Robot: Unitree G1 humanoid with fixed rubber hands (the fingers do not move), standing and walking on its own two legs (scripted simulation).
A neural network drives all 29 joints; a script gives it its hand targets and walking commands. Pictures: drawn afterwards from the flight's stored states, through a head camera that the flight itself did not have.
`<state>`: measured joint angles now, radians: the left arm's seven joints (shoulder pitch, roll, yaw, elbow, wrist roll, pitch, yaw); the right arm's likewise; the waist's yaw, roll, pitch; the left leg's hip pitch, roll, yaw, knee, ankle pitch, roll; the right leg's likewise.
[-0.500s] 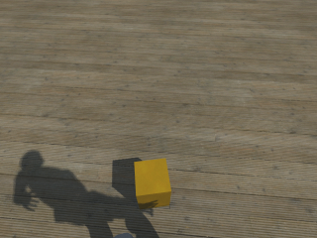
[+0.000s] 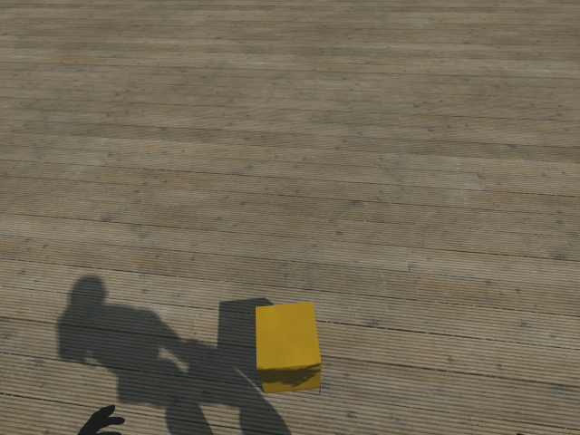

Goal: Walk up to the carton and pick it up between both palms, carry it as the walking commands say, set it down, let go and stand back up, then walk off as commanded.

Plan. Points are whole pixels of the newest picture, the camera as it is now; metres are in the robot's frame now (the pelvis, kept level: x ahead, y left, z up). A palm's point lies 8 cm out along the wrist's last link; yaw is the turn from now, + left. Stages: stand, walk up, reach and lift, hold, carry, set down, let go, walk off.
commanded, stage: walk up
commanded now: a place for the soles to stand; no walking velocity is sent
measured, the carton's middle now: (288, 349) +0.46 +0.05 -0.64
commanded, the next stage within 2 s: reach and lift in 1.40 s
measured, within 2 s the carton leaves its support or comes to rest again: neither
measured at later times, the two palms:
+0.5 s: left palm out of the picture +0.11 +0.35 -0.10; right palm out of the picture +0.09 -0.28 -0.10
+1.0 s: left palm out of the picture +0.09 +0.37 -0.10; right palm (483, 426) +0.16 -0.25 -0.10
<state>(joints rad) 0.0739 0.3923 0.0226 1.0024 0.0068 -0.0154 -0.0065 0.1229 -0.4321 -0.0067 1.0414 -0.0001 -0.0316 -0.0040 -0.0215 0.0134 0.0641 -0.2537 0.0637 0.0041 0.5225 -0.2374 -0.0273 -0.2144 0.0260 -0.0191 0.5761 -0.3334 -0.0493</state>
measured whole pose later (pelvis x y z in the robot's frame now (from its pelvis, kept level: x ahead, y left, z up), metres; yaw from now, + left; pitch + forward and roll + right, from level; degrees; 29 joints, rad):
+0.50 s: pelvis +0.02 +0.04 +0.01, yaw +1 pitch -1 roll +0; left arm 0.07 0.40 0.02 1.09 0.01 -0.02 0.00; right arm 0.11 -0.39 -0.01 1.13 -0.03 -0.01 0.02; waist -0.01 -0.01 0.04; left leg -0.18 0.02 0.01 0.41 -0.21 -0.01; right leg -0.10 -0.02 -0.02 0.40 -0.28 0.01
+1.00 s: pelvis +0.03 +0.05 +0.01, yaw +4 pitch -1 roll +0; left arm 0.09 0.39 0.01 1.09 0.00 -0.03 0.02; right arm 0.06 -0.38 -0.02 1.07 -0.01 0.01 0.02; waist 0.00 0.01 0.05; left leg -0.18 -0.01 -0.04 0.44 -0.23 0.00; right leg -0.06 -0.05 -0.07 0.38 -0.29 0.03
